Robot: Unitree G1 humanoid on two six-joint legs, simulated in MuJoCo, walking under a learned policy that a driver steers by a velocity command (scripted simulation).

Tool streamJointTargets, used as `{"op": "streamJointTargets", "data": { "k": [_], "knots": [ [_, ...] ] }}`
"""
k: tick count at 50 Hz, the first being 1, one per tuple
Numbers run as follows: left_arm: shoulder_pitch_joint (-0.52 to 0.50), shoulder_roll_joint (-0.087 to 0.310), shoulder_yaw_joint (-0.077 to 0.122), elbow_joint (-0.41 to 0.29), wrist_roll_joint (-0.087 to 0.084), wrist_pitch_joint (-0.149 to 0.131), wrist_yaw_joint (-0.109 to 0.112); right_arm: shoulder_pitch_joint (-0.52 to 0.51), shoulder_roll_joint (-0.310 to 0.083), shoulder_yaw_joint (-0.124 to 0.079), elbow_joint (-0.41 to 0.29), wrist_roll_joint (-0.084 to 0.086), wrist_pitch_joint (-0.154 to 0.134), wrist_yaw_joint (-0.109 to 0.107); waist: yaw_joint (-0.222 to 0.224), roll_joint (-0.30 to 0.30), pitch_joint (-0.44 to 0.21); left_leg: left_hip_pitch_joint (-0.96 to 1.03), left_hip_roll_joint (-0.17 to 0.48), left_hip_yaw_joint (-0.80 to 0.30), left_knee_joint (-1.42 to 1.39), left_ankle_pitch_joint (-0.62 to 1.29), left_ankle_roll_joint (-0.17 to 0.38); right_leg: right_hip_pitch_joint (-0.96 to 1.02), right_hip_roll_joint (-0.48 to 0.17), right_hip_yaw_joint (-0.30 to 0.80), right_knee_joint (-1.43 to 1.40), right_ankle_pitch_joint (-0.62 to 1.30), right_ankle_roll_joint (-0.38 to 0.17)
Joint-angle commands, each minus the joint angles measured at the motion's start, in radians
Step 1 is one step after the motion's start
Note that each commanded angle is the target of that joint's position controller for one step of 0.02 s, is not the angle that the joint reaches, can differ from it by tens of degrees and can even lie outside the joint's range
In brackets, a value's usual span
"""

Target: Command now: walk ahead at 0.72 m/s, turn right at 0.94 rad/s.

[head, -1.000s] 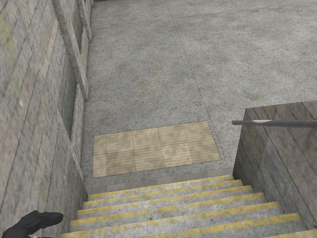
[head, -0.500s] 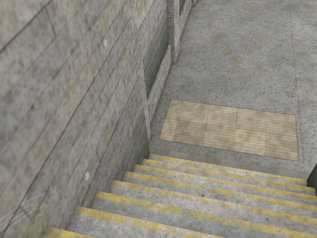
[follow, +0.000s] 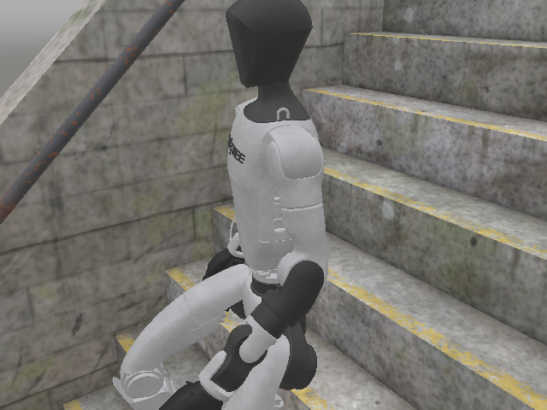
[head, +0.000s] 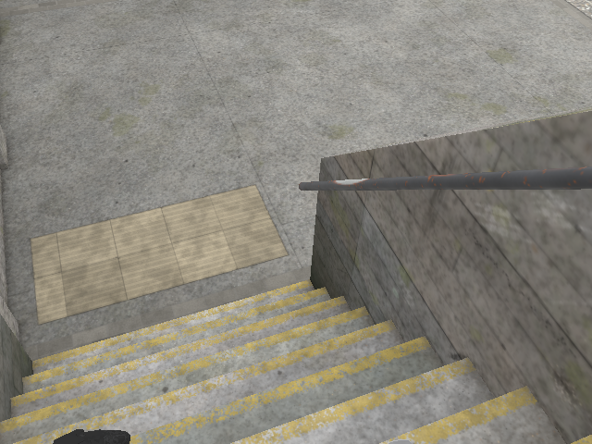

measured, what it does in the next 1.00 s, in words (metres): goes down, turning left: right foot 0.21 m lower, then left foot 0.21 m lower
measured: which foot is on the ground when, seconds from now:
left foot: down 0.00-0.20, up 0.22-0.76, down 0.78-1.00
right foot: up 0.00-0.22, down 0.24-0.76, up 0.78-1.00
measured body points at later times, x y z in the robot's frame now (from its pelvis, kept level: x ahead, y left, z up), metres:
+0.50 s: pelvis +0.21 -0.13 -0.22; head +0.21 -0.14 +0.23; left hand +0.24 +0.10 -0.37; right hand +0.29 -0.37 -0.36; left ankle +0.37 +0.04 -0.81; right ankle +0.19 -0.18 -0.87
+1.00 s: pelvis +0.45 -0.12 -0.42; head +0.45 -0.08 +0.03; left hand +0.56 +0.14 -0.53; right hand +0.49 -0.35 -0.55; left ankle +0.39 -0.06 -1.09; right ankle +0.64 -0.27 -0.99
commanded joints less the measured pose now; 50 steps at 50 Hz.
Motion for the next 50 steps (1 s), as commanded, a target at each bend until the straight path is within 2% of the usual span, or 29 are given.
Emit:
{"op": "streamJointTargets", "data": {
  "k": [1, 6, 8, 10, 11, 12, 13, 14, 15, 16, 17, 18, 22, 24, 30, 33, 36, 37, 38, 39, 40, 41, 42, 43, 44, 45, 46, 47, 50],
  "knots": [
    [-0.273, -0.019, 0.012, -0.107, -0.028, 0.02, 0.034, 0.22, -0.096, -0.044, 0.054, 0.007, 0.026, 0.009, -0.093, 0.141, 0.137, 0.23, 0.196, -0.298, -0.282, -0.139, 0.0, -0.279, 0.025, -0.008, -0.215, 0.177, 0.014],
    [-0.163, -0.019, 0.009, 0.005, -0.054, -0.007, -0.02, 0.012, -0.132, -0.059, 0.048, 0.055, -0.01, 0.014, 0.04, 0.086, 0.213, -0.156, 0.216, -0.157, -0.31, -0.145, 0.012, 0.43, -0.002, -0.142, -0.511, 0.387, -0.014],
    [-0.079, 0.017, 0.015, 0.074, -0.065, 0.005, -0.005, 0.04, -0.172, -0.095, 0.096, 0.04, 0.028, -0.006, 0.04, 0.192, 0.189, 0.031, 0.206, -0.134, -0.178, 0.12, 0.052, 0.534, -0.073, -0.138, -0.705, 0.228, -0.038],
    [0.108, 0.082, 0.044, 0.182, -0.031, 0.006, 0.005, 0.139, -0.162, -0.117, 0.151, 0.025, 0.078, -0.032, 0.057, 0.127, 0.117, 0.081, 0.149, -0.119, 0.149, 0.397, 0.096, 0.81, -0.061, -0.148, -0.821, -0.01, -0.057],
    [0.297, 0.093, 0.06, 0.263, -0.014, 0.001, 0.012, 0.139, -0.15, -0.122, 0.157, 0.03, 0.091, -0.051, 0.141, 0.079, 0.052, 0.048, 0.092, -0.108, 0.443, 0.609, 0.107, 1.004, -0.02, -0.127, -0.886, -0.093, -0.079],
    [0.398, 0.109, 0.064, 0.298, 0.004, -0.016, 0.006, 0.049, -0.141, -0.131, 0.128, 0.049, 0.098, -0.055, 0.254, -0.083, 0.058, -0.16, -0.034, -0.132, 0.943, 0.279, 0.116, 1.124, -0.058, -0.025, -0.908, -0.105, -0.146],
    [0.402, 0.152, 0.029, 0.294, 0.01, -0.033, -0.007, 0.019, -0.014, -0.108, 0.1, 0.066, 0.084, -0.033, 0.236, -0.245, 0.06, -0.543, -0.195, -0.302, 1.151, -0.213, 0.134, 1.278, -0.072, -0.054, -0.566, 0.361, -0.08],
    [0.369, 0.235, 0.044, 0.297, -0.024, -0.032, -0.005, 0.168, 0.0, -0.096, 0.037, 0.072, 0.066, -0.021, 0.111, -0.257, -0.135, -0.656, -0.219, -0.474, 1.024, -0.099, 0.155, 1.346, -0.165, 0.019, -0.459, 0.392, -0.03],
    [0.365, 0.229, 0.055, 0.315, -0.045, -0.035, 0.002, 0.12, 0.027, -0.082, 0.023, 0.075, 0.067, -0.031, 0.124, -0.329, -0.198, -0.644, -0.203, -0.478, 0.954, 0.023, 0.135, 1.184, -0.28, 0.188, -0.665, -0.13, -0.064],
    [0.223, 0.033, -0.004, 0.264, -0.004, -0.053, -0.006, 0.102, -0.048, -0.098, 0.079, 0.078, 0.066, -0.034, 0.071, -0.062, -0.095, -0.618, -0.212, -0.495, 0.745, 0.336, 0.155, 1.037, -0.169, 0.023, -0.669, -0.369, 0.0],
    [0.173, 0.027, -0.006, 0.276, 0.001, -0.073, -0.013, 0.158, 0.05, -0.08, 0.091, 0.059, 0.073, -0.045, 0.012, -0.206, -0.098, -0.634, -0.22, -0.476, 0.763, 0.398, 0.144, 0.956, -0.243, 0.066, -0.634, -0.391, 0.038],
    [0.154, -0.026, -0.03, 0.26, -0.007, -0.087, 0.005, 0.136, 0.11, -0.047, 0.065, 0.069, 0.091, -0.042, -0.035, -0.159, -0.055, -0.558, -0.207, -0.479, 0.526, 0.585, 0.097, 0.75, -0.292, 0.006, -0.707, -0.451, 0.04],
    [0.211, 0.022, -0.045, 0.265, -0.002, -0.143, 0.008, -0.06, 0.011, -0.068, -0.003, 0.047, 0.135, -0.063, 0.008, -0.124, 0.066, -0.566, -0.212, -0.514, 0.297, 0.873, 0.058, 0.565, -0.352, 0.163, -0.7, -0.589, 0.001],
    [0.266, 0.04, -0.042, 0.301, -0.02, -0.16, 0.03, -0.151, 0.013, -0.078, -0.026, 0.042, 0.109, -0.035, 0.042, -0.133, 0.133, -0.679, -0.216, -0.587, 0.178, 1.038, 0.08, 0.642, -0.307, 0.135, -0.595, -0.73, 0.01],
    [0.263, 0.033, -0.048, 0.27, -0.019, -0.153, 0.037, -0.297, 0.049, -0.064, -0.102, 0.051, 0.114, 0.011, 0.046, -0.062, 0.153, -0.311, -0.201, -0.342, -0.088, 1.371, 0.096, 0.437, -0.276, -0.106, -0.499, -0.672, -0.048],
    [0.193, 0.106, -0.012, 0.251, 0.017, -0.13, 0.061, -0.246, 0.016, -0.078, -0.079, 0.058, 0.14, -0.001, -0.003, -0.105, 0.082, -0.272, -0.118, -0.228, -0.146, 1.269, 0.126, 0.651, -0.34, -0.134, -0.328, -0.504, -0.101],
    [0.27, 0.102, 0.005, 0.263, 0.061, -0.092, 0.067, -0.104, -0.037, -0.103, -0.033, 0.091, 0.15, 0.004, -0.002, 0.039, 0.034, 0.083, -0.193, -0.037, -0.392, 0.873, 0.152, 0.707, -0.315, -0.352, 0.094, -0.082, -0.109],
    [0.29, 0.093, 0.012, 0.266, 0.063, -0.067, 0.078, 0.005, -0.066, -0.117, 0.014, 0.095, 0.142, 0.008, -0.041, 0.075, 0.006, 0.17, -0.229, -0.128, -0.498, 0.6, 0.208, 0.692, -0.304, -0.338, 0.354, 0.061, -0.121],
    [0.138, 0.076, 0.018, 0.247, 0.037, -0.044, 0.081, 0.127, -0.052, -0.121, 0.05, 0.111, 0.132, 0.008, -0.199, 0.198, 0.025, 0.361, -0.182, -0.245, -0.627, 0.706, 0.312, 0.462, -0.165, -0.393, 0.832, -0.239, -0.096],
    [-0.042, -0.056, -0.024, 0.181, 0.03, -0.014, 0.077, 0.153, -0.064, -0.106, 0.09, 0.16, 0.122, 0.005, -0.235, 0.349, 0.174, 0.363, -0.155, -0.276, -0.575, 1.145, 0.327, 0.146, 0.003, -0.419, 1.113, -1.007, -0.111],
    [-0.04, -0.114, -0.039, 0.075, 0.045, -0.018, 0.075, 0.149, -0.106, -0.075, 0.104, 0.154, 0.116, -0.001, -0.063, 0.297, 0.165, 0.46, -0.147, -0.409, -0.252, 1.906, 0.284, -0.166, 0.025, -0.323, 1.086, -1.177, -0.081],
    [0.038, -0.077, -0.046, -0.013, 0.058, -0.053, 0.052, 0.224, -0.115, -0.08, 0.105, 0.119, 0.118, -0.006, -0.015, 0.098, -0.021, 0.588, -0.048, -0.716, -0.256, 1.747, 0.352, -0.268, -0.012, -0.127, 0.766, -1.104, -0.049],
    [0.087, -0.082, -0.059, -0.019, 0.049, -0.075, 0.054, 0.171, -0.19, -0.107, 0.085, 0.096, 0.122, -0.022, 0.02, 0.133, -0.121, 0.534, 0.119, -0.986, -0.425, 1.064, 0.462, -0.339, -0.046, -0.01, 0.594, -1.011, -0.007],
    [0.082, -0.034, -0.043, 0.05, 0.061, -0.074, 0.066, 0.082, -0.173, -0.104, 0.056, 0.102, 0.113, -0.024, 0.052, 0.084, -0.077, 0.446, 0.1, -1.031, -0.479, 0.78, 0.459, -0.335, -0.052, -0.015, 0.61, -0.945, 0.009],
    [0.054, 0.004, -0.028, 0.095, 0.074, -0.066, 0.075, 0.04, -0.055, -0.059, 0.05, 0.109, 0.093, -0.015, 0.078, -0.116, 0.01, 0.285, -0.05, -0.8, -0.353, 0.825, 0.33, -0.249, -0.054, -0.008, 0.462, -0.681, 0.033],
    [0.094, -0.048, -0.04, 0.063, 0.065, -0.059, 0.074, -0.006, -0.094, -0.064, 0.028, 0.102, 0.072, -0.009, 0.125, 0.041, -0.043, 0.195, -0.019, -0.91, -0.348, 0.89, 0.355, -0.205, -0.024, -0.029, 0.4, -0.571, 0.052],
    [-0.006, -0.069, -0.067, -0.01, 0.049, -0.054, 0.071, -0.083, -0.024, -0.036, -0.02, 0.102, 0.065, -0.025, 0.142, -0.049, -0.038, -0.138, -0.065, -0.911, -0.471, 0.652, 0.329, 0.061, 0.008, -0.036, 0.095, -0.286, 0.098],
    [0.029, -0.088, -0.067, 0.038, 0.031, -0.048, 0.066, -0.157, -0.045, -0.028, -0.049, 0.094, 0.062, -0.022, 0.149, 0.02, -0.064, -0.273, -0.1, -0.931, -0.495, 0.572, 0.314, 0.298, 0.015, -0.03, 0.118, -0.102, 0.094],
    [-0.051, 0.038, -0.014, 0.033, 0.038, -0.049, 0.049, -0.016, -0.071, -0.044, -0.019, 0.107, 0.062, -0.028, 0.084, 0.081, -0.017, 0.063, -0.166, -0.96, -0.243, 0.539, 0.33, 0.026, 0.008, 0.055, -0.054, -0.021, 0.064]
  ]
}}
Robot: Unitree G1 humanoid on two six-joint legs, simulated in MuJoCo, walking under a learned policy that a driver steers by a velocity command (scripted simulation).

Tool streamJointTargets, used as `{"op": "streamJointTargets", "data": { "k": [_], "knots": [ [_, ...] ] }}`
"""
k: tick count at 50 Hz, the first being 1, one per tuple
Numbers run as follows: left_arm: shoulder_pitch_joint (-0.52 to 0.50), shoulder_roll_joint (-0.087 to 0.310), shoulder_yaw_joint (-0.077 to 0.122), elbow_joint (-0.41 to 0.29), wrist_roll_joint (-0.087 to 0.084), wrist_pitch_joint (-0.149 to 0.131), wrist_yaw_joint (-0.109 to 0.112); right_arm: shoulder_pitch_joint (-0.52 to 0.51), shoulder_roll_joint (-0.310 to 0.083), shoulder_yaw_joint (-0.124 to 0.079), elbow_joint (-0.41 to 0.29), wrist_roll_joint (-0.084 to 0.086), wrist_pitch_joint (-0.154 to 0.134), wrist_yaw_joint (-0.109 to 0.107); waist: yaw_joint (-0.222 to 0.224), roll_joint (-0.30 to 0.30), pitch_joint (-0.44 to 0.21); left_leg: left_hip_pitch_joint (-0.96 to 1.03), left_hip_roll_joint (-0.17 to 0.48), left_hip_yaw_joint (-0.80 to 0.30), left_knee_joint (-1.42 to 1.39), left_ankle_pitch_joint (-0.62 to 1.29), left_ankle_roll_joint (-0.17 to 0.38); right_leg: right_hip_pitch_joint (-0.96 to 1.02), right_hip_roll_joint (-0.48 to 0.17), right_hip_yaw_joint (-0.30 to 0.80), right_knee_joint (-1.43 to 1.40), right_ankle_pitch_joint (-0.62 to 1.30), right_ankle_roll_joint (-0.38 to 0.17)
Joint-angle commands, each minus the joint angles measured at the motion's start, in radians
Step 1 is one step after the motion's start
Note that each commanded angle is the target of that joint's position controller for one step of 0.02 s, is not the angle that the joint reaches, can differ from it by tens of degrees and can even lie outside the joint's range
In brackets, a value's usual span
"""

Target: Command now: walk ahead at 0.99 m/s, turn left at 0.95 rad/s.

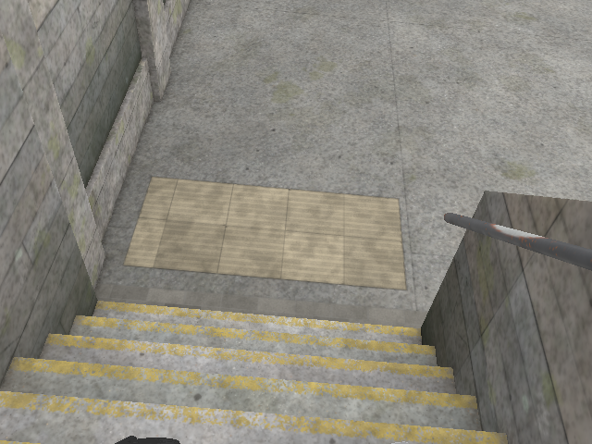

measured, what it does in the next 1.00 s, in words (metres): goes down, turning left: right foot 0.22 m lower, then left foot 0.21 m lower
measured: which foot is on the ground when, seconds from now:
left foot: down 0.00-0.24, up 0.26-0.76, down 0.78-1.00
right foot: up 0.00-0.22, down 0.24-0.74, up 0.76-1.00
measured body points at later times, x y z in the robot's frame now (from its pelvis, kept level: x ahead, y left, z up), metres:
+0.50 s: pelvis +0.24 -0.10 -0.23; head +0.25 -0.11 +0.22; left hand +0.06 +0.08 -0.36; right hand +0.52 -0.18 -0.32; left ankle +0.36 +0.10 -0.80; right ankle +0.17 -0.22 -0.89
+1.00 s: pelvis +0.52 +0.06 -0.43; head +0.53 +0.07 +0.02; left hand +0.47 +0.30 -0.58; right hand +0.55 -0.19 -0.57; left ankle +0.43 +0.11 -1.10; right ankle +0.67 -0.05 -1.09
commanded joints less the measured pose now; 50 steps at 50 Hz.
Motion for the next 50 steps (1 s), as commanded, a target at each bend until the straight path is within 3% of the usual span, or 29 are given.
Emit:
{"op": "streamJointTargets", "data": {
  "k": [1, 3, 5, 9, 10, 12, 13, 14, 15, 18, 20, 21, 23, 24, 27, 29, 31, 33, 36, 37, 38, 39, 40, 41, 43, 44, 46, 47, 50],
  "knots": [
    [-0.061, 0.162, 0.055, -0.063, 0.002, -0.016, -0.008, -0.075, -0.196, -0.047, -0.136, -0.002, -0.04, -0.013, 0.051, 0.105, -0.045, 0.172, 0.195, -0.541, -0.162, 0.482, 0.23, -0.09, 0.012, 0.038, -0.253, 0.184, -0.009],
    [-0.092, 0.098, 0.034, -0.1, -0.003, -0.028, -0.036, -0.111, -0.154, -0.041, -0.155, 0.008, -0.029, -0.028, 0.043, 0.099, -0.049, 0.011, 0.129, -0.482, -0.123, 0.262, 0.201, 0.184, 0.038, 0.019, -0.488, 0.411, -0.019],
    [-0.092, 0.064, 0.027, -0.12, -0.047, -0.025, -0.038, -0.164, -0.146, -0.04, -0.186, -0.002, -0.015, -0.015, -0.001, 0.144, -0.021, -0.099, 0.064, -0.376, -0.155, 0.215, 0.169, 0.455, 0.068, -0.051, -0.76, 0.362, -0.021],
    [0.177, 0.153, 0.071, -0.023, -0.058, -0.028, -0.031, -0.238, -0.174, -0.04, -0.201, -0.029, -0.003, -0.007, 0.063, 0.25, 0.0, -0.096, 0.079, -0.441, 0.09, 0.393, 0.171, 0.687, 0.009, 0.017, -0.826, 0.336, -0.086],
    [0.298, 0.177, 0.087, 0.0, -0.09, -0.026, -0.022, -0.229, -0.172, -0.039, -0.188, -0.056, 0.017, -0.021, 0.126, 0.166, 0.02, -0.087, 0.056, -0.376, 0.249, 0.436, 0.178, 0.757, -0.017, -0.017, -1.044, 0.231, -0.091],
    [0.547, 0.184, 0.102, 0.084, -0.097, -0.03, -0.028, -0.33, -0.099, -0.037, -0.195, -0.048, 0.012, -0.006, 0.264, 0.012, 0.011, -0.348, -0.083, -0.161, 0.95, 0.229, 0.126, 1.049, -0.126, 0.016, -1.113, 0.386, -0.138],
    [0.478, 0.157, 0.072, 0.064, -0.055, -0.036, -0.054, -0.287, 0.022, -0.011, -0.254, -0.023, 0.008, 0.012, 0.135, -0.18, 0.002, -0.724, -0.141, -0.059, 1.222, -0.234, 0.109, 1.208, -0.198, 0.031, -0.704, 0.756, -0.068],
    [0.42, 0.156, 0.061, 0.054, -0.041, -0.039, -0.068, -0.202, 0.058, 0.003, -0.278, 0.005, -0.004, 0.01, 0.04, -0.281, -0.056, -0.909, -0.029, 0.019, 1.2, -0.186, 0.109, 1.291, -0.252, 0.043, -0.556, 0.865, -0.014],
    [0.481, 0.165, 0.07, 0.076, -0.068, -0.049, -0.068, -0.209, 0.012, -0.007, -0.256, -0.009, -0.009, -0.001, 0.082, -0.255, -0.106, -0.954, 0.018, 0.049, 1.175, -0.1, 0.101, 1.271, -0.259, 0.095, -0.624, 0.641, -0.028],
    [0.458, 0.187, 0.049, 0.09, -0.039, -0.1, -0.044, -0.48, -0.053, -0.012, -0.345, -0.073, -0.031, -0.016, 0.072, -0.099, 0.049, -0.981, 0.154, -0.082, 0.85, 0.279, 0.019, 0.808, -0.308, 0.294, -0.761, -0.092, -0.169],
    [0.33, 0.078, -0.011, 0.08, -0.034, -0.105, -0.03, -0.548, -0.015, 0.017, -0.366, -0.051, -0.035, 0.004, 0.019, 0.047, 0.193, -0.715, 0.113, -0.05, 0.388, 0.605, -0.056, 0.337, -0.231, 0.201, -0.854, -0.341, -0.112],
    [0.29, 0.127, -0.007, 0.072, -0.051, -0.109, -0.028, -0.521, -0.014, 0.012, -0.336, -0.045, -0.03, 0.026, 0.024, 0.057, 0.131, -0.409, 0.095, 0.014, 0.3, 0.75, -0.06, 0.193, -0.214, 0.173, -0.905, -0.365, -0.117],
    [0.339, 0.278, 0.03, 0.116, -0.057, -0.114, -0.052, -0.345, -0.084, -0.028, -0.222, -0.056, 0.002, 0.024, -0.014, -0.133, 0.021, -0.345, 0.083, 0.029, 0.401, 0.812, -0.05, 0.356, -0.236, 0.128, -0.779, -0.003, -0.132],
    [0.428, 0.227, 0.027, 0.157, -0.064, -0.112, -0.043, -0.434, -0.103, -0.031, -0.234, -0.065, -0.004, 0.015, 0.049, -0.139, 0.08, -0.594, 0.121, -0.059, 0.301, 0.891, -0.027, 0.601, -0.201, 0.141, -0.651, -0.065, -0.122],
    [0.659, 0.185, 0.025, 0.217, 0.009, -0.099, -0.026, -0.72, -0.09, -0.04, -0.278, -0.041, -0.051, 0.002, 0.237, -0.121, 0.104, -0.892, 0.113, -0.013, 0.032, 0.859, 0.008, 0.994, -0.138, 0.148, -0.536, -0.108, -0.174],
    [0.671, 0.11, 0.011, 0.234, 0.0, -0.096, -0.013, -0.78, -0.017, -0.024, -0.289, -0.039, -0.078, 0.03, 0.24, -0.068, 0.115, -0.709, 0.155, 0.006, -0.158, 1.058, 0.012, 0.891, -0.143, 0.147, -0.556, -0.229, -0.218],
    [0.474, 0.189, 0.039, 0.189, -0.002, -0.088, -0.005, -0.728, -0.042, -0.029, -0.263, 0.012, -0.061, 0.044, 0.158, -0.065, 0.096, -0.292, 0.238, 0.044, -0.352, 1.144, 0.009, 0.644, -0.172, 0.145, -0.644, -0.452, -0.302],
    [0.482, 0.157, 0.038, 0.215, 0.007, -0.074, 0.0, -0.656, -0.083, -0.045, -0.222, 0.028, -0.037, 0.041, 0.157, -0.056, 0.143, -0.179, 0.284, 0.069, -0.494, 1.117, 0.008, 0.655, -0.156, 0.074, -0.584, -0.344, -0.304],
    [0.542, 0.139, 0.041, 0.268, 0.009, -0.074, -0.012, -0.203, -0.155, -0.092, -0.018, -0.017, -0.011, 0.019, 0.046, 0.013, -0.029, 0.322, 0.185, 0.266, -0.506, 1.026, -0.008, 0.679, -0.095, -0.104, -0.112, 0.184, -0.257],
    [0.582, 0.153, 0.053, 0.274, -0.009, -0.056, -0.008, -0.112, -0.146, -0.097, 0.012, -0.044, -0.011, 0.019, -0.001, 0.138, 0.007, 0.487, 0.163, 0.271, -0.732, 0.878, -0.011, 0.565, -0.025, -0.136, 0.165, 0.131, -0.237],
    [0.459, 0.221, 0.096, 0.263, -0.025, -0.048, -0.003, 0.008, -0.152, -0.109, 0.039, -0.066, -0.008, 0.019, -0.125, 0.263, 0.057, 0.685, 0.248, 0.152, -0.767, 0.855, 0.054, 0.292, 0.079, -0.147, 0.528, -0.435, -0.226],
    [0.389, 0.187, 0.098, 0.198, -0.025, -0.052, 0.007, 0.036, -0.179, -0.092, 0.041, -0.052, -0.026, 0.034, -0.111, 0.2, 0.073, 0.713, 0.351, 0.085, -0.543, 1.216, 0.034, 0.086, 0.161, -0.082, 0.602, -0.835, -0.225],
    [0.544, 0.111, 0.078, 0.169, -0.039, -0.059, 0.006, 0.043, -0.21, -0.073, 0.064, -0.054, -0.053, 0.034, 0.026, 0.174, -0.015, 0.853, 0.474, -0.024, -0.325, 1.617, 0.015, -0.06, 0.101, 0.006, 0.453, -0.826, -0.224],
    [0.592, 0.066, 0.065, 0.192, -0.022, -0.055, 0.005, 0.058, -0.219, -0.088, 0.089, -0.048, -0.063, 0.03, 0.04, 0.153, -0.059, 0.854, 0.564, -0.127, -0.349, 1.383, 0.074, -0.143, 0.04, 0.003, 0.336, -0.735, -0.227],
    [0.53, 0.066, 0.07, 0.205, -0.001, -0.016, -0.009, -0.101, -0.114, -0.058, 0.071, -0.023, -0.083, 0.018, 0.127, 0.069, -0.045, 0.412, 0.469, -0.027, -0.471, 0.958, 0.051, 0.049, 0.002, -0.001, 0.056, -0.411, -0.181],
    [0.493, 0.026, 0.06, 0.141, 0.015, -0.004, 0.006, -0.129, -0.132, -0.052, 0.062, 0.0, -0.111, 0.014, 0.152, 0.22, -0.042, 0.153, 0.574, -0.081, -0.431, 1.151, 0.115, 0.203, 0.004, 0.003, -0.109, -0.235, -0.139],
    [0.487, 0.061, 0.07, 0.174, 0.019, 0.027, 0.014, -0.111, -0.168, -0.055, 0.056, -0.001, -0.122, 0.008, 0.156, 0.177, -0.012, 0.043, 0.56, -0.021, -0.342, 1.338, 0.095, 0.259, 0.019, -0.076, -0.073, -0.083, -0.102],
    [0.645, -0.002, 0.014, 0.243, 0.057, -0.06, -0.119, -0.113, -0.089, -0.005, 0.034, -0.253, -0.107, 0.078, 0.189, -0.024, -0.038, -0.278, 0.508, 0.098, -0.36, 0.913, 0.096, 0.5, -0.011, -0.082, -0.194, 0.159, -0.106],
    [0.574, 0.049, 0.044, 0.291, 0.072, -0.131, -0.152, -0.349, -0.177, -0.01, -0.068, -0.238, -0.126, 0.058, 0.207, 0.154, -0.025, -0.522, 0.352, 0.36, -0.206, 0.401, -0.094, 0.907, 0.03, -0.165, -0.48, 0.577, -0.058]
  ]
}}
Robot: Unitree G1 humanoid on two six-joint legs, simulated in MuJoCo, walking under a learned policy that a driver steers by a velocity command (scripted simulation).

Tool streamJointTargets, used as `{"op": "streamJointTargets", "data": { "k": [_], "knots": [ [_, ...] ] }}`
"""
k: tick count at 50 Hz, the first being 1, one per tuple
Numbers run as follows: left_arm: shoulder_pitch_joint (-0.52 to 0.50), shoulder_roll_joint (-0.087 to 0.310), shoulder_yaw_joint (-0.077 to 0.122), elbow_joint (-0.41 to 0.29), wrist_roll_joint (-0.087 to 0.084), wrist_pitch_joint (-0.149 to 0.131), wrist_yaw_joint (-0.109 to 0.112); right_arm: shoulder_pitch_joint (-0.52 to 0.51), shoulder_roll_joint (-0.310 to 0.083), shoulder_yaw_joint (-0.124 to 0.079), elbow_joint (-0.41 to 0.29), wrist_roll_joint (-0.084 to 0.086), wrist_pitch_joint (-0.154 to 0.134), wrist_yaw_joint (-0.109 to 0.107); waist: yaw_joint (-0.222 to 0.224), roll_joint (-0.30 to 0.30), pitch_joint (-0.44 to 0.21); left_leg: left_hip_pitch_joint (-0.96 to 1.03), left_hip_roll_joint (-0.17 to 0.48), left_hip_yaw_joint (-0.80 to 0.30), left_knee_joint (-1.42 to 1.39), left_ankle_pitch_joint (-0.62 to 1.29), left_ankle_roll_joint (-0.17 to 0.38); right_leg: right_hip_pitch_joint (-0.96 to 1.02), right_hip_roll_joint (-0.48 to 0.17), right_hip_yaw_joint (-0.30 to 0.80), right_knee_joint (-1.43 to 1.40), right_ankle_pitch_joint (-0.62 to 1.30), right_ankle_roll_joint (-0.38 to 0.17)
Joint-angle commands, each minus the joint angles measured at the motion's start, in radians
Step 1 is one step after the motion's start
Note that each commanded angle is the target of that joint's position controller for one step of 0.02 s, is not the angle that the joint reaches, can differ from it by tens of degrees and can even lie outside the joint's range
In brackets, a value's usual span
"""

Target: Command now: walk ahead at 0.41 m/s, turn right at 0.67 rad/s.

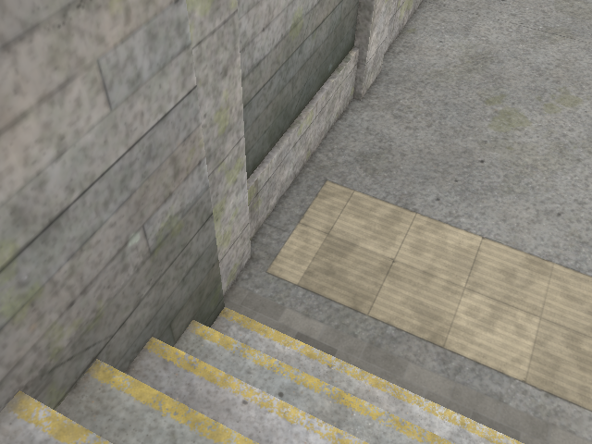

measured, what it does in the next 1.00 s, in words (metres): goes down, turning right: right foot 0.22 m lower, then left foot 0.19 m lower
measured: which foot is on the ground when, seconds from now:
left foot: down 0.00-0.16, up 0.18-0.62, down 0.64-0.68, up 0.70-0.74, down 0.76-0.98, up 1.00-1.00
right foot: up 0.00-0.14, down 0.16-0.66, up 0.68-0.92, down 0.94-1.00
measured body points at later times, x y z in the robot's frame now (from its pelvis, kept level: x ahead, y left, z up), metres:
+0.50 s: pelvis +0.20 +0.00 -0.21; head +0.20 +0.00 +0.24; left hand +0.27 +0.22 -0.35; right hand +0.35 -0.26 -0.27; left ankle +0.44 +0.09 -0.86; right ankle +0.11 -0.11 -0.88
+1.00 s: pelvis +0.29 +0.09 -0.36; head +0.29 +0.11 +0.09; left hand +0.58 +0.10 -0.44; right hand +0.07 -0.15 -0.46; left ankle +0.51 +0.13 -1.08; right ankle +0.24 +0.08 -0.89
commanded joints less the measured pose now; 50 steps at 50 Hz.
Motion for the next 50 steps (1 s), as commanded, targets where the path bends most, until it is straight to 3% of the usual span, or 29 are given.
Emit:
{"op": "streamJointTargets", "data": {
  "k": [1, 4, 6, 8, 9, 10, 12, 14, 16, 18, 21, 24, 25, 27, 30, 31, 32, 33, 34, 35, 36, 38, 40, 41, 42, 46, 47, 49, 50],
  "knots": [
    [0.208, 0.04, 0.012, 0.06, 0.014, -0.037, -0.043, -0.293, -0.172, -0.008, -0.181, -0.03, -0.038, -0.008, 0.141, 0.137, 0.002, -0.507, 0.199, 0.007, -0.094, 0.529, -0.03, 0.605, 0.024, -0.11, -0.11, 0.154, 0.065],
    [-0.11, 0.062, 0.001, -0.032, 0.041, 0.022, -0.021, 0.065, -0.185, -0.012, -0.102, 0.081, 0.014, -0.071, -0.062, 0.109, 0.104, 0.118, 0.358, -0.228, 0.048, 0.617, -0.002, 0.117, -0.103, -0.072, -0.674, -0.001, 0.01],
    [0.11, 0.075, 0.024, -0.013, 0.037, 0.038, 0.019, 0.028, -0.231, -0.04, -0.114, -0.012, 0.019, -0.03, 0.068, 0.108, 0.002, -0.019, 0.326, -0.187, 0.228, 0.885, 0.0, 0.517, -0.002, -0.156, -0.55, -0.022, -0.049],
    [0.659, 0.209, 0.1, 0.16, 0.026, 0.002, 0.07, -0.293, -0.319, -0.066, -0.263, 0.025, 0.016, 0.013, 0.341, -0.248, -0.1, -0.283, 0.032, -0.019, 1.053, 0.306, -0.094, 1.024, 0.078, -0.218, -0.774, 0.249, -0.178],
    [0.569, 0.355, 0.106, 0.103, 0.011, -0.013, 0.066, -0.199, -0.105, -0.027, -0.343, 0.066, 0.02, 0.062, 0.179, -0.252, -0.308, -0.688, -0.098, -0.085, 1.274, -0.225, -0.154, 1.4, -0.198, 0.19, -0.392, 0.987, -0.408],
    [0.601, 0.355, 0.106, 0.078, 0.032, -0.048, 0.057, -0.35, -0.1, -0.014, -0.448, 0.139, -0.007, 0.058, 0.257, -0.098, -0.245, -0.981, -0.05, -0.196, 1.301, -0.301, -0.205, 1.448, -0.346, 0.399, -0.362, 1.149, -0.483],
    [0.343, 0.268, 0.071, -0.008, 0.01, -0.054, 0.01, -0.287, -0.127, -0.011, -0.548, 0.219, -0.018, 0.008, 0.093, -0.006, -0.041, -1.118, 0.048, -0.36, 1.093, -0.237, -0.145, 0.971, -0.476, 0.554, -0.412, 0.623, -0.491],
    [0.203, 0.009, -0.016, -0.009, 0.036, -0.022, 0.002, -0.2, -0.118, 0.007, -0.501, 0.129, 0.016, -0.028, -0.02, 0.047, 0.086, -0.976, 0.16, -0.373, 0.708, 0.213, -0.121, 0.501, -0.382, 0.381, -0.49, 0.417, -0.336],
    [0.098, 0.036, -0.027, -0.107, -0.007, -0.031, 0.034, -0.107, -0.041, 0.032, -0.456, 0.097, 0.053, 0.005, -0.062, 0.053, 0.049, -0.477, 0.089, -0.196, 0.331, 0.845, -0.096, -0.022, -0.055, 0.144, -0.473, 0.085, -0.218],
    [-0.009, 0.137, -0.031, -0.153, 0.029, -0.046, 0.056, -0.161, 0.019, 0.056, -0.486, 0.094, 0.071, 0.048, -0.107, -0.061, -0.01, -0.047, 0.042, -0.095, 0.439, 1.101, -0.114, -0.371, 0.022, 0.144, -0.441, -0.129, -0.196],
    [0.262, 0.147, -0.017, -0.072, -0.011, -0.066, 0.108, -0.349, -0.156, 0.002, -0.582, 0.049, 0.06, 0.032, 0.117, -0.047, -0.037, -0.585, 0.039, -0.267, 0.13, 0.868, -0.138, 0.359, -0.044, 0.323, -0.189, -0.22, -0.162],
    [0.533, 0.042, -0.027, 0.037, -0.017, -0.044, 0.119, -0.566, -0.025, 0.029, -0.618, 0.024, 0.074, 0.042, 0.286, -0.106, -0.005, -1.04, 0.07, -0.385, -0.163, 0.871, -0.096, 0.808, -0.129, 0.716, -0.083, -0.311, -0.262],
    [0.426, -0.006, -0.035, -0.006, -0.03, -0.033, 0.114, -0.542, -0.016, 0.04, -0.575, 0.041, 0.08, 0.058, 0.274, -0.036, 0.055, -0.865, 0.098, -0.421, -0.429, 1.133, -0.072, 0.617, -0.088, 0.675, -0.078, -0.526, -0.225],
    [0.147, 0.126, -0.03, -0.126, 0.024, 0.017, 0.061, -0.37, -0.054, 0.025, -0.521, 0.069, 0.085, 0.061, 0.113, -0.115, 0.062, 0.04, 0.038, -0.23, -0.393, 1.282, -0.064, -0.233, 0.05, 0.46, -0.166, -1.103, -0.194],
    [0.091, 0.141, -0.046, -0.184, 0.008, 0.031, 0.067, -0.085, -0.075, 0.001, -0.444, 0.137, 0.093, 0.052, -0.009, -0.019, 0.056, 0.455, 0.046, -0.192, -0.721, 1.302, -0.064, -0.313, 0.115, 0.42, 0.097, -1.029, -0.076],
    [0.09, 0.178, -0.059, -0.18, -0.024, 0.045, 0.058, 0.031, -0.098, -0.014, -0.396, 0.136, 0.08, 0.05, -0.076, 0.009, 0.052, 0.615, 0.06, -0.136, -0.89, 1.36, -0.051, -0.314, 0.144, 0.41, 0.205, -0.994, -0.031],
    [0.137, 0.208, -0.056, -0.17, 0.006, 0.05, 0.016, 0.182, -0.198, -0.065, -0.35, 0.111, 0.062, 0.033, -0.151, 0.091, -0.049, 0.769, 0.123, -0.109, -0.83, 1.258, 0.04, -0.28, 0.17, 0.355, 0.396, -0.851, 0.052],
    [0.274, 0.138, -0.058, -0.156, -0.042, 0.038, -0.023, 0.303, -0.31, -0.105, -0.297, 0.06, 0.043, 0.025, -0.098, 0.238, -0.234, 0.941, 0.27, -0.203, -0.481, 1.589, 0.199, -0.434, 0.236, 0.235, 0.818, -1.082, 0.117],
    [0.335, 0.022, -0.061, -0.378, -0.055, 0.042, -0.021, -0.021, -0.443, -0.143, -0.439, 0.167, 0.048, 0.057, 0.122, 0.423, -0.443, 0.87, 0.505, -0.668, -0.593, 0.833, 0.398, -0.652, 0.305, 0.088, 0.957, -1.157, 0.081],
    [0.18, 0.044, -0.081, -0.353, -0.02, 0.043, 0.004, -0.032, -0.369, -0.119, -0.397, 0.143, 0.036, 0.029, 0.007, 0.235, -0.162, 0.619, 0.482, -0.697, -0.714, 0.187, 0.349, -0.855, 0.197, 0.058, 1.112, -1.016, 0.088],
    [0.158, 0.048, -0.084, -0.273, -0.043, 0.048, 0.03, 0.068, -0.218, -0.077, -0.389, 0.144, 0.037, -0.004, -0.055, 0.081, -0.103, 0.41, 0.323, -0.276, -0.659, 0.222, 0.139, -0.67, 0.195, 0.014, 0.941, -1.009, 0.012],
    [0.292, -0.046, -0.08, -0.302, -0.055, 0.084, 0.065, 0.076, -0.24, -0.079, -0.355, 0.097, 0.036, -0.076, 0.112, 0.305, -0.012, -0.173, 0.279, -0.109, -0.711, 0.449, 0.053, -0.25, 0.232, -0.126, 1.242, -1.034, -0.051],
    [0.225, -0.091, -0.123, -0.374, -0.002, 0.153, 0.046, -0.22, -0.354, -0.125, -0.452, 0.052, -0.006, -0.036, 0.222, 0.376, 0.09, -0.272, 0.678, -0.551, -0.918, 0.102, 0.253, -0.338, 0.089, 0.07, 1.486, -0.851, 0.015],
    [0.221, -0.025, -0.112, -0.398, -0.027, 0.161, 0.032, -0.184, -0.355, -0.127, -0.433, 0.062, -0.032, -0.057, 0.172, 0.124, 0.027, -0.183, 0.613, -0.441, -0.894, 0.094, 0.224, -0.36, 0.106, -0.008, 1.388, -0.888, 0.02],
    [0.224, 0.0, -0.094, -0.404, -0.061, 0.174, 0.028, -0.097, -0.375, -0.136, -0.397, 0.069, -0.046, -0.076, 0.133, 0.079, -0.014, -0.19, 0.548, -0.335, -0.88, 0.096, 0.16, -0.268, 0.114, -0.064, 1.378, -0.901, 0.017],
    [-0.062, 0.121, -0.055, -0.541, -0.104, 0.185, -0.026, -0.066, -0.48, -0.171, -0.356, 0.09, -0.044, -0.07, 0.039, 0.229, -0.016, -0.186, 0.436, -0.155, -0.91, 0.061, 0.076, -0.022, 0.167, -0.228, 0.815, -1.1, -0.068],
    [-0.117, 0.156, -0.046, -0.585, -0.131, 0.174, -0.021, -0.021, -0.506, -0.194, -0.335, 0.112, -0.035, -0.054, 0.044, 0.318, -0.008, -0.124, 0.44, -0.178, -0.9, 0.057, 0.074, -0.057, 0.183, -0.159, 0.633, -1.305, -0.098],
    [0.022, 0.228, -0.006, -0.471, -0.127, 0.135, 0.014, -0.155, -0.297, -0.127, -0.42, 0.063, -0.001, -0.015, 0.106, 0.013, -0.098, -0.467, 0.415, -0.194, -0.591, -0.059, 0.028, 0.255, 0.148, 0.188, 0.186, -1.092, -0.238],
    [0.349, 0.293, 0.005, -0.298, -0.02, 0.059, 0.004, -0.181, -0.18, -0.085, -0.443, 0.052, 0.054, 0.012, 0.23, -0.197, -0.08, -0.784, 0.135, -0.218, 0.055, 0.086, -0.071, 0.319, -0.017, 0.881, -0.209, -1.525, -0.389]
  ]
}}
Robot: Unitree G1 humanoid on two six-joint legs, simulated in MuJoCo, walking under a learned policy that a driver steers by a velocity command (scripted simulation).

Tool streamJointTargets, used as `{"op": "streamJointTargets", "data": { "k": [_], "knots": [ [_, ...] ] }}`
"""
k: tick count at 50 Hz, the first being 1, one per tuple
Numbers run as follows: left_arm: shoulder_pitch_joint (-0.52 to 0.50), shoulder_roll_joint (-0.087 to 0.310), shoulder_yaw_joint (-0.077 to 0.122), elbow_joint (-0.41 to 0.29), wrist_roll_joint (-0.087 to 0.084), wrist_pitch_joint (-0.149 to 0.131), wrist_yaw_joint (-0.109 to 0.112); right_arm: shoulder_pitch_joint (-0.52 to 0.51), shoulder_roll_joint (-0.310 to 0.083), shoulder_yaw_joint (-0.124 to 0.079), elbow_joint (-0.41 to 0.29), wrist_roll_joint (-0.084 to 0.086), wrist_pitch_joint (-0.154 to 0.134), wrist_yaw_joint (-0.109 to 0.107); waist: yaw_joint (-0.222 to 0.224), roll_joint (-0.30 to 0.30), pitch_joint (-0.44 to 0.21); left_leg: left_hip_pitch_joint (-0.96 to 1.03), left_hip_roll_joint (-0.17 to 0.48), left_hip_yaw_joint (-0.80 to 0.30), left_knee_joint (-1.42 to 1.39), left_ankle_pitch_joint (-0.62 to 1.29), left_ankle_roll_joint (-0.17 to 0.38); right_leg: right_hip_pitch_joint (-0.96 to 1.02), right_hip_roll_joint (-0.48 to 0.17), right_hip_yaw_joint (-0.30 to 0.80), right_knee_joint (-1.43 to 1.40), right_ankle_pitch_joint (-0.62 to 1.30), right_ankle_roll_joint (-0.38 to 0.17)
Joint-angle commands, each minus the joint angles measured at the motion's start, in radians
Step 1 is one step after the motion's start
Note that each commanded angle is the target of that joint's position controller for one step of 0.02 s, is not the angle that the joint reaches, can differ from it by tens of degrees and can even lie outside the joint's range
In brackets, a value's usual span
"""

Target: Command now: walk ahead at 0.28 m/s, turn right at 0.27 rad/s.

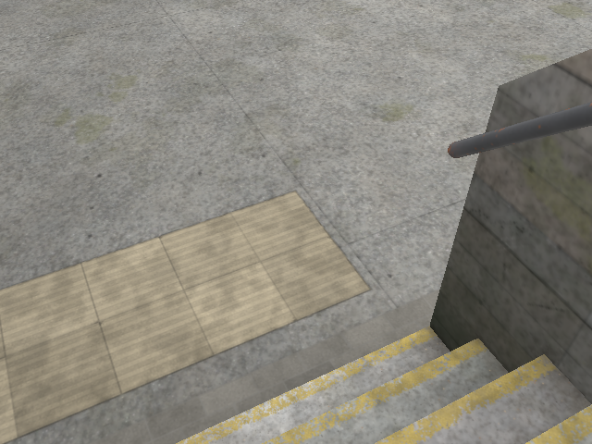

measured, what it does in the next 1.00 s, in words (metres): walks ahead, turning left: left foot 0.21 m lower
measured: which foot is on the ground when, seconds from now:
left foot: up 0.00-0.54, down 0.56-1.00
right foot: down 0.00-0.54, up 0.56-1.00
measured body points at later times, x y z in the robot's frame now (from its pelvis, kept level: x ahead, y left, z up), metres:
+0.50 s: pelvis +0.07 +0.07 +0.06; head +0.09 +0.06 +0.51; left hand +0.01 +0.33 -0.06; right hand +0.30 -0.12 -0.05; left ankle +0.12 +0.16 -0.64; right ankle -0.01 -0.05 -0.50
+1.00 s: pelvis +0.26 +0.21 -0.15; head +0.22 +0.21 +0.29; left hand +0.26 +0.49 -0.27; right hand +0.44 +0.03 -0.27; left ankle +0.09 +0.14 -0.72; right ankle +0.39 +0.17 -0.86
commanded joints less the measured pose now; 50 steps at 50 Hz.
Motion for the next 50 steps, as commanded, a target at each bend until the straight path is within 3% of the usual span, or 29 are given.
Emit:
{"op": "streamJointTargets", "data": {
  "k": [1, 2, 3, 4, 5, 6, 7, 8, 9, 11, 19, 22, 24, 25, 26, 27, 28, 29, 30, 31, 33, 34, 35, 37, 42, 47, 48, 49, 50],
  "knots": [
    [0.561, 0.239, 0.09, 0.11, 0.125, -0.091, -0.008, -0.197, 0.053, 0.053, -0.148, 0.068, 0.058, -0.009, 0.403, -0.109, 0.099, -0.826, -0.387, -0.82, 0.376, -0.046, -0.003, 0.621, -0.371, 1.521, -1.144, -0.319, -0.156],
    [0.455, 0.208, 0.07, 0.04, 0.13, -0.095, -0.031, -0.325, 0.036, 0.071, -0.183, 0.07, 0.021, -0.018, 0.411, -0.119, 0.304, -1.031, -0.452, -0.96, 0.263, 0.092, 0.043, 0.626, -0.449, 1.519, -1.209, -0.15, -0.092],
    [0.217, 0.225, 0.069, -0.006, 0.12, -0.089, -0.059, -0.321, -0.041, 0.048, -0.155, 0.067, -0.015, -0.038, 0.291, -0.186, 0.306, -0.957, -0.449, -0.87, 0.366, 0.191, 0.035, 0.534, -0.411, 1.361, -1.14, -0.004, -0.135],
    [0.222, 0.141, 0.085, 0.222, 0.048, -0.023, 0.087, -0.277, -0.065, -0.021, -0.126, 0.138, 0.054, -0.06, 0.112, -0.065, 0.115, -0.615, -0.41, -0.657, 0.469, 0.058, 0.033, 0.437, -0.396, 1.019, -1.017, -0.132, 0.0],
    [-0.124, 0.157, 0.038, -0.041, 0.069, -0.08, -0.041, -0.248, -0.132, 0.027, -0.094, 0.043, -0.007, -0.037, 0.03, -0.312, 0.296, -0.537, -0.453, -0.472, 0.856, 0.236, 0.013, -0.071, -0.297, 0.718, -0.95, 0.015, -0.124],
    [-0.223, 0.063, 0.051, -0.001, 0.079, -0.087, -0.072, -0.031, -0.131, 0.008, 0.037, 0.053, 0.014, -0.025, -0.085, -0.186, 0.158, -0.237, -0.457, -0.335, 0.954, 0.33, 0.003, -0.307, -0.267, 0.479, -0.938, 0.037, -0.095],
    [-0.258, 0.038, 0.039, -0.013, 0.07, -0.097, -0.079, 0.05, -0.067, 0.036, 0.067, 0.035, 0.042, 0.001, -0.128, -0.084, 0.047, -0.12, -0.454, -0.251, 1.121, 0.391, -0.036, -0.384, -0.299, 0.422, -0.912, 0.069, -0.078],
    [-0.219, 0.021, 0.033, 0.027, 0.058, -0.107, -0.079, 0.065, -0.039, 0.05, 0.073, 0.003, 0.056, 0.017, -0.108, -0.029, 0.083, -0.192, -0.42, -0.263, 1.157, 0.394, -0.033, -0.335, -0.354, 0.453, -0.92, 0.1, -0.082],
    [-0.063, 0.036, 0.061, 0.151, -0.025, -0.087, 0.03, -0.082, 0.032, 0.039, -0.023, 0.092, 0.124, -0.013, -0.125, 0.022, 0.051, -0.276, -0.379, -0.294, 0.975, 0.35, -0.028, 0.033, -0.409, 0.553, -0.872, 0.131, 0.022],
    [0.069, 0.082, 0.066, 0.206, 0.006, -0.08, 0.076, -0.206, 0.083, 0.058, -0.05, 0.102, 0.157, -0.003, -0.029, -0.034, 0.153, -0.472, -0.361, -0.316, 0.801, 0.465, -0.003, 0.238, -0.377, 0.476, -0.821, 0.129, 0.071],
    [0.2, 0.091, 0.089, 0.277, 0.029, -0.115, 0.085, -0.42, 0.106, 0.044, -0.13, 0.078, 0.113, 0.01, 0.112, -0.172, 0.149, -0.287, -0.389, -0.126, 0.182, 0.667, 0.047, 0.387, -0.425, 0.228, -0.746, 0.359, 0.067],
    [0.074, 0.152, 0.11, 0.3, 0.016, -0.12, 0.098, -0.175, 0.095, 0.025, -0.045, 0.079, 0.122, 0.002, -0.023, -0.359, 0.044, 0.032, -0.331, -0.038, 0.372, 0.703, 0.128, 0.295, -0.53, 0.208, -0.594, 0.524, 0.062],
    [0.047, 0.105, 0.108, 0.295, 0.036, -0.102, 0.097, -0.131, 0.06, 0.015, -0.029, 0.118, 0.135, -0.01, -0.039, -0.263, 0.066, 0.152, -0.322, 0.063, 0.134, 0.537, 0.15, 0.328, -0.503, 0.05, -0.438, 0.752, 0.079],
    [0.079, 0.094, 0.114, 0.314, 0.059, -0.076, 0.106, -0.109, 0.043, 0.011, -0.006, 0.13, 0.148, 0.003, -0.032, -0.231, 0.081, 0.16, -0.258, -0.082, -0.082, 0.341, 0.179, 0.436, -0.51, 0.047, -0.27, 1.039, 0.072],
    [0.112, 0.109, 0.13, 0.344, 0.06, -0.057, 0.117, -0.019, 0.044, 0.007, 0.036, 0.109, 0.152, -0.001, -0.061, -0.189, 0.033, 0.355, -0.301, -0.052, -0.078, 0.285, 0.186, 0.39, -0.49, 0.015, -0.056, 1.217, 0.068],
    [0.043, 0.112, 0.142, 0.348, 0.043, -0.04, 0.121, 0.074, 0.062, 0.009, 0.068, 0.111, 0.147, 0.002, -0.175, -0.045, 0.057, 0.572, -0.25, -0.203, -0.225, 0.308, 0.228, 0.124, -0.395, -0.016, 0.317, 0.826, 0.072],
    [-0.115, -0.015, 0.094, 0.301, 0.049, -0.032, 0.115, 0.123, 0.032, 0.021, 0.102, 0.108, 0.128, 0.023, -0.236, 0.191, 0.198, 0.57, -0.3, -0.123, -0.041, 0.63, 0.227, -0.193, -0.262, -0.051, 0.636, 0.234, 0.043],
    [-0.124, -0.044, 0.077, 0.172, 0.05, -0.05, 0.118, 0.1, -0.03, 0.042, 0.104, 0.111, 0.113, 0.028, -0.104, 0.219, 0.178, 0.59, -0.263, -0.238, 0.257, 1.149, 0.187, -0.427, -0.272, 0.031, 0.567, 0.194, 0.058],
    [-0.117, 0.017, 0.082, 0.118, 0.046, -0.071, 0.109, 0.149, -0.036, 0.034, 0.116, 0.126, 0.111, 0.017, -0.101, 0.103, 0.003, 0.665, -0.172, -0.461, 0.245, 1.035, 0.259, -0.503, -0.29, 0.167, 0.404, 0.188, 0.096],
    [-0.133, -0.012, 0.07, 0.093, 0.055, -0.096, 0.113, 0.143, -0.054, 0.026, 0.123, 0.109, 0.106, -0.005, -0.096, 0.043, -0.095, 0.636, -0.083, -0.611, 0.175, 0.66, 0.339, -0.561, -0.304, 0.268, 0.284, 0.335, 0.141],
    [-0.164, 0.041, 0.081, 0.132, 0.065, -0.097, 0.116, -0.01, -0.039, 0.045, 0.072, 0.101, 0.078, -0.005, -0.03, 0.044, 0.011, 0.417, -0.087, -0.806, 0.031, 0.114, 0.351, -0.578, -0.276, 0.266, 0.092, 0.614, 0.203],
    [-0.221, 0.034, 0.069, 0.102, 0.044, -0.079, 0.12, -0.05, 0.063, 0.085, 0.028, 0.096, 0.069, -0.023, -0.016, -0.05, 0.06, 0.226, -0.128, -0.807, -0.051, 0.107, 0.32, -0.473, -0.24, 0.258, -0.139, 0.798, 0.266],
    [-0.264, 0.019, 0.067, 0.093, 0.046, -0.056, 0.126, -0.11, 0.09, 0.099, 0.014, 0.093, 0.067, -0.022, 0.0, -0.012, 0.112, 0.105, -0.17, -0.817, -0.044, 0.163, 0.313, -0.373, -0.224, 0.248, -0.25, 0.832, 0.281],
    [-0.144, 0.054, 0.088, 0.179, 0.039, -0.045, 0.12, 0.018, 0.076, 0.093, 0.087, 0.094, 0.057, -0.036, 0.002, 0.014, 0.057, 0.204, -0.251, -0.755, 0.123, 0.159, 0.257, -0.344, -0.215, 0.278, -0.312, 1.062, 0.27],
    [-0.175, 0.011, 0.072, 0.202, 0.014, -0.09, 0.076, -0.114, 0.093, 0.098, 0.036, 0.127, 0.043, -0.04, 0.04, 0.054, 0.071, -0.105, -0.406, -0.548, 0.266, 0.037, 0.206, 0.284, -0.147, 0.17, -0.795, 1.589, 0.198],
    [-0.231, 0.017, 0.081, 0.212, 0.008, -0.111, 0.064, 0.07, 0.093, 0.086, 0.078, 0.058, 0.064, -0.042, -0.114, 0.085, 0.235, 0.206, -0.365, -0.522, 0.488, 0.252, 0.227, 0.115, -0.146, 0.223, -0.944, 1.313, 0.123],
    [-0.169, 0.033, 0.095, 0.22, -0.002, -0.12, 0.068, 0.024, 0.06, 0.079, 0.079, 0.03, 0.069, -0.051, -0.079, 0.096, 0.2, 0.278, -0.314, -0.551, 0.56, 0.363, 0.261, 0.075, -0.142, 0.256, -0.952, 1.245, 0.096],
    [-0.164, 0.036, 0.092, 0.218, -0.048, -0.117, 0.077, 0.015, 0.106, 0.088, 0.059, 0.026, 0.073, -0.049, -0.102, 0.001, 0.252, 0.293, -0.331, -0.445, 0.563, 0.576, 0.233, 0.117, -0.106, 0.184, -1.138, 1.106, 0.093],
    [-0.044, 0.027, 0.1, 0.244, -0.04, -0.106, 0.077, 0.006, 0.085, 0.087, 0.079, 0.027, 0.081, -0.046, -0.052, 0.018, 0.213, 0.25, -0.291, -0.412, 0.709, 0.937, 0.226, 0.307, -0.1, 0.11, -1.131, 1.024, 0.056]
  ]
}}
Next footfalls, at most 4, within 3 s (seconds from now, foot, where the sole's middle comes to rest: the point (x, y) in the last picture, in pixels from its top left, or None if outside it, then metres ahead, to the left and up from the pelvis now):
0.56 left None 0.12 0.16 -0.77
1.04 right None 0.38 0.19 -0.99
1.40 left None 0.44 0.53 -1.20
1.78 right None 0.75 0.39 -1.42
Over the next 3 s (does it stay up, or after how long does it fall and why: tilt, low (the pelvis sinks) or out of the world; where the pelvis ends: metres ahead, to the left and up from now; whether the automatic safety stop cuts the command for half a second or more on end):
stays up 1.48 0.67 -0.87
